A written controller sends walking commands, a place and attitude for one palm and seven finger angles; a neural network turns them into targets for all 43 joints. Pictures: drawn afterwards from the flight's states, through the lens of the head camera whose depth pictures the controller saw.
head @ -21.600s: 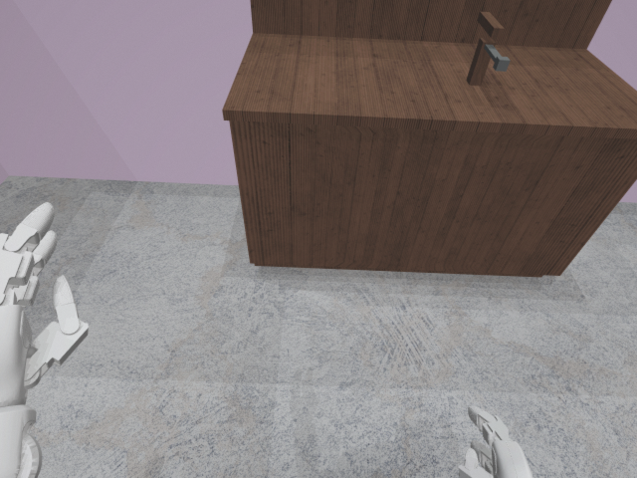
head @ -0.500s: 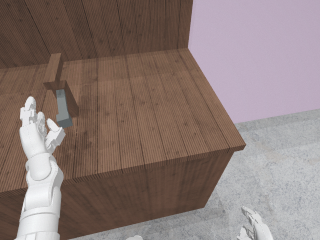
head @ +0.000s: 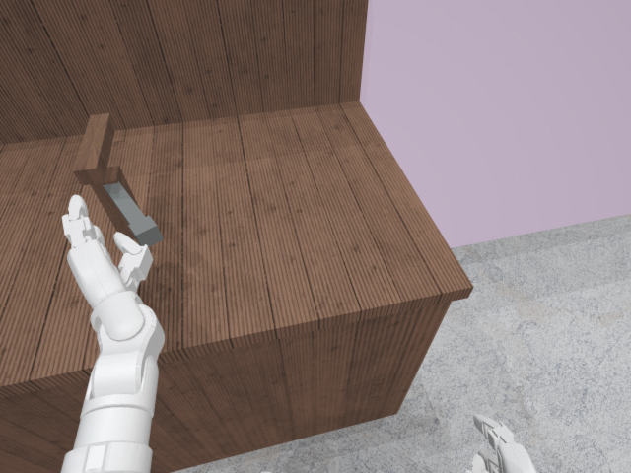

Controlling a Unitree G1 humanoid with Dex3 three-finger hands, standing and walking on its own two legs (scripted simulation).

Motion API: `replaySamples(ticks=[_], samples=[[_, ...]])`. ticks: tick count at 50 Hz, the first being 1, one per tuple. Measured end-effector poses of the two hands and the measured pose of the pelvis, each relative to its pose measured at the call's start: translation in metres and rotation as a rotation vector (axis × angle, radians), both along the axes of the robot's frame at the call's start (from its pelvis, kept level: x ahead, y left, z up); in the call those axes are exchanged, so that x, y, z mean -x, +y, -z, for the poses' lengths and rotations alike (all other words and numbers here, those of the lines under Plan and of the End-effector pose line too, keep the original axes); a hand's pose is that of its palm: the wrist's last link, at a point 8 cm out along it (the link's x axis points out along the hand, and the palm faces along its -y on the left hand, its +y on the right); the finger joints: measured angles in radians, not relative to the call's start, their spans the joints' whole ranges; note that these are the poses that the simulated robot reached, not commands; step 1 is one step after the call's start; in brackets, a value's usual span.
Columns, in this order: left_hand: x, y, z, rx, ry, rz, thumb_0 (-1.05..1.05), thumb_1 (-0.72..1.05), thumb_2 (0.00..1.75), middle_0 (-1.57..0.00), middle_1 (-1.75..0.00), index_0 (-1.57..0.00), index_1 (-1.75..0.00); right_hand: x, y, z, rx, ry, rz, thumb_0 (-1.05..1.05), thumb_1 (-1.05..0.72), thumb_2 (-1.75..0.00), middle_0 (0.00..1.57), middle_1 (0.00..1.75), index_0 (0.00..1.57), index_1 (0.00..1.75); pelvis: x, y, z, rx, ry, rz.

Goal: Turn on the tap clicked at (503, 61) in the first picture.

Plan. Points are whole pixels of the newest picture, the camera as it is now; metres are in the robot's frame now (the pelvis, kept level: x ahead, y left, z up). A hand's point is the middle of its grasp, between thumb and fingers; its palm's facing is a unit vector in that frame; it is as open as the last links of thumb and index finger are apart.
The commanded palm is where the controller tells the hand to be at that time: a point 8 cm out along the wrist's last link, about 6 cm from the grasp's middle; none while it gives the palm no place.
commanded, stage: push the lever round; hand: left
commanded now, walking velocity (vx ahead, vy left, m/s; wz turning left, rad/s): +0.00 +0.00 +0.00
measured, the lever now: (146, 232) +0.38 +0.25 +0.11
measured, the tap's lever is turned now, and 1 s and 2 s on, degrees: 27 50 80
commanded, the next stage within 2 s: lift the hand up off the lever in 1.64 s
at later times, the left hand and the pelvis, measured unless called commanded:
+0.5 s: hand (168, 238) +0.37 +0.22 +0.11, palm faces +0.73 -0.68 -0.04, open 7.7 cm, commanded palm +0.33 +0.23 +0.11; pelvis +0.00 +0.00 +0.00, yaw +0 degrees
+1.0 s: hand (192, 225) +0.40 +0.20 +0.11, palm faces +0.79 -0.61 -0.05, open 7.6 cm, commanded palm +0.35 +0.20 +0.11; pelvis +0.00 +0.00 +0.00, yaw +1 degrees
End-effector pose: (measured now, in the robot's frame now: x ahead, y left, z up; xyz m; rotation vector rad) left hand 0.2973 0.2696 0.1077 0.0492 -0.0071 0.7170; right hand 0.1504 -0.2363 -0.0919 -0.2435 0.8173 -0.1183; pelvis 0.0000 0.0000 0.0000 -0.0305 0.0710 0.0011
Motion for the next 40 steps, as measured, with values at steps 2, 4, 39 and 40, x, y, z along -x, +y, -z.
replaySamples(ticks=[2,4,39,40], samples=[[-0.002,-0.002,0.000,0.001,0.003,-0.009,0.01,0.91,0.90,-0.16,-0.15,-0.15,-0.15,0.000,-0.001,0.000,0.003,0.006,0.002,0.02,-0.90,-0.90,0.20,0.30,0.20,0.30,0.000,-0.001,0.000,0.000,0.000,-0.001],[-0.005,-0.004,0.000,0.004,0.006,-0.017,0.01,0.90,0.90,-0.16,-0.15,-0.15,-0.15,0.000,-0.002,0.001,0.005,0.011,0.003,0.02,-0.90,-0.90,0.20,0.30,0.20,0.30,0.000,-0.001,0.000,0.001,0.001,-0.003],[-0.033,-0.042,-0.003,0.045,0.036,-0.156,0.03,0.95,0.91,-0.16,-0.15,-0.15,-0.15,0.000,0.006,0.008,-0.031,0.066,-0.018,0.01,-0.90,-0.90,0.20,0.30,0.20,0.30,-0.002,-0.001,0.001,0.000,0.023,-0.007],[-0.034,-0.044,-0.003,0.045,0.037,-0.158,0.03,0.95,0.91,-0.16,-0.15,-0.15,-0.15,0.000,0.007,0.008,-0.032,0.066,-0.020,0.01,-0.90,-0.90,0.20,0.30,0.20,0.30,-0.001,-0.001,0.001,0.000,0.024,-0.008]])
